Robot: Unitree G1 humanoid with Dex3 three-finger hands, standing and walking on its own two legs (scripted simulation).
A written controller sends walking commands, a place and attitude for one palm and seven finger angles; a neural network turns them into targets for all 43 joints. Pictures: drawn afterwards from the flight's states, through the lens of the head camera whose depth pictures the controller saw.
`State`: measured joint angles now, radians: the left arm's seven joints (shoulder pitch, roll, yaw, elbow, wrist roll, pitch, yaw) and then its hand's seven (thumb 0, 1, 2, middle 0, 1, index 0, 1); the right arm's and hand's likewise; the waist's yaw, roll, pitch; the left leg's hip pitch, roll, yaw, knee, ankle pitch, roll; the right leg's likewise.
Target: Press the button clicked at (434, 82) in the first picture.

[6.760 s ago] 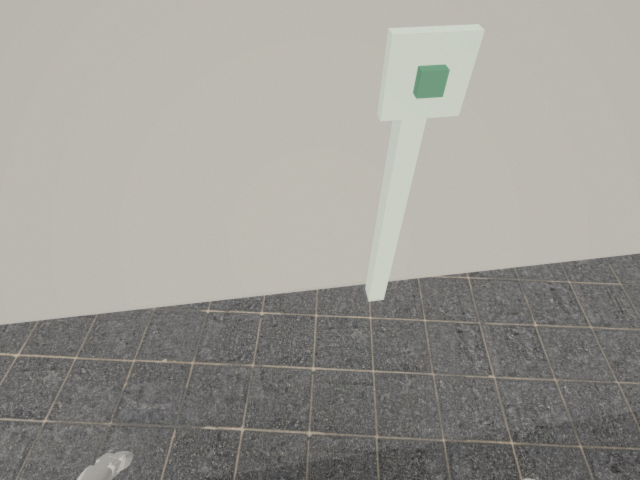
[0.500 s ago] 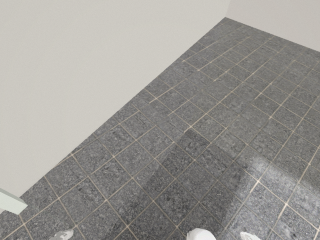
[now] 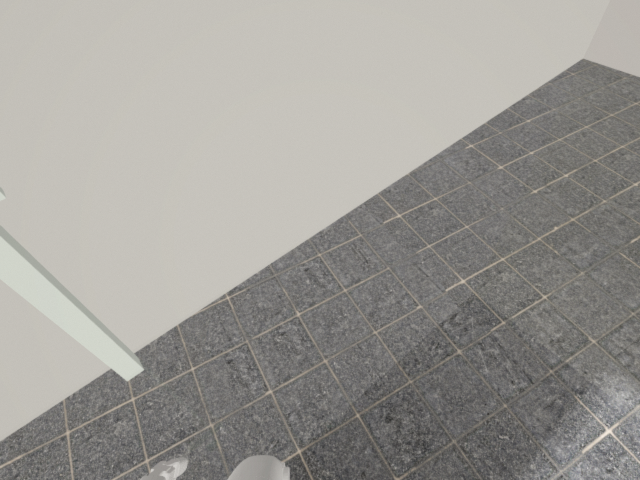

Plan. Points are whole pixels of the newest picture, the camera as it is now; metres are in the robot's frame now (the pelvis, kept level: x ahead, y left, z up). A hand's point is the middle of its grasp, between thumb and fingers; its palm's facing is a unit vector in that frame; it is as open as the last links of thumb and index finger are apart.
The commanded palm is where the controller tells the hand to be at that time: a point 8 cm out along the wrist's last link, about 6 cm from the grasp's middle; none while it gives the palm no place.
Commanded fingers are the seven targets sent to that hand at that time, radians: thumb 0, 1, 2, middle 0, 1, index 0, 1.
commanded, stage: turn to face it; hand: left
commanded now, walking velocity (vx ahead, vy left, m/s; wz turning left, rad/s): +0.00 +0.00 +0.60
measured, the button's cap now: out of the picture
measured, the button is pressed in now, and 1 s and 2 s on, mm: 0 0 0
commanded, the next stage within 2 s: take the last steps up to it in 1.02 s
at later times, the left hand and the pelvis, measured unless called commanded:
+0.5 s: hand out of the picture +0.00 +0.31 -0.17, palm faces +0.32 -0.92 -0.24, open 7.4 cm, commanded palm none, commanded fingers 0.00 0.90 0.90 -0.20 -0.30 -0.20 -0.30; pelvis -0.02 +0.08 +0.00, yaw +17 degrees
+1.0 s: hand out of the picture -0.01 +0.23 -0.14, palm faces +0.49 -0.82 -0.31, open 7.3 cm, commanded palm none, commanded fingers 0.00 0.90 0.90 -0.20 -0.30 -0.20 -0.30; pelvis -0.01 +0.00 +0.00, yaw +31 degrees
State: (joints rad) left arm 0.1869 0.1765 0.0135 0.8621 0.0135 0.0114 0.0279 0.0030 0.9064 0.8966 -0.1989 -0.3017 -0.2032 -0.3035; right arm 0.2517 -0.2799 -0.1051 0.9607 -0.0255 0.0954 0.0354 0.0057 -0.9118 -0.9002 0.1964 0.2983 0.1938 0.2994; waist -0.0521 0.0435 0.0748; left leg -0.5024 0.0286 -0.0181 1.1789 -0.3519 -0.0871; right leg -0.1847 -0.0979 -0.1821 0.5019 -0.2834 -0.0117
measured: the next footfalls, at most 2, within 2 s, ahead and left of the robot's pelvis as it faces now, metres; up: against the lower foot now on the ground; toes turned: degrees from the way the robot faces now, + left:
left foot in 0.22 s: +0.03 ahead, +0.15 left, +0.00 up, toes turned +15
right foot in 0.90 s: +0.06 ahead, -0.07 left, +0.00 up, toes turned +29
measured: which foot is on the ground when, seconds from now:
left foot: up 0.00-0.20, down 0.22-0.90, up 0.92-1.00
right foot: down 0.00-0.22, up 0.24-0.88, down 0.90-1.00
